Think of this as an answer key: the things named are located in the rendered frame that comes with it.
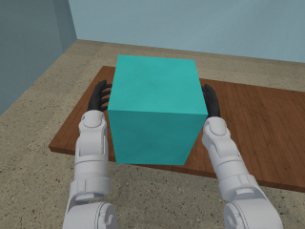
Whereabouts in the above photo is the robot left forearm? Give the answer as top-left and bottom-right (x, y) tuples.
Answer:
(62, 110), (111, 229)

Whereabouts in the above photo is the table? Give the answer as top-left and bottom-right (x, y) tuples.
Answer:
(49, 65), (305, 194)

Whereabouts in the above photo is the robot right hand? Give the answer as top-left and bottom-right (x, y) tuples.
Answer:
(201, 84), (221, 121)

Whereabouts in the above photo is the robot left hand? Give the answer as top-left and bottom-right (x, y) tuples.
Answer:
(87, 79), (112, 112)

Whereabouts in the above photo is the robot right forearm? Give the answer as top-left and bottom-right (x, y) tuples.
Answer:
(201, 116), (284, 229)

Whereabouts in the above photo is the left robot upper arm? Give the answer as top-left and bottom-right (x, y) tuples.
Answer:
(63, 201), (118, 229)

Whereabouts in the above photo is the carton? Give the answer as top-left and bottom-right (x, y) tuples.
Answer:
(107, 54), (208, 165)

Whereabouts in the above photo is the right robot upper arm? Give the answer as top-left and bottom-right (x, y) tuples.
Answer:
(223, 198), (283, 229)

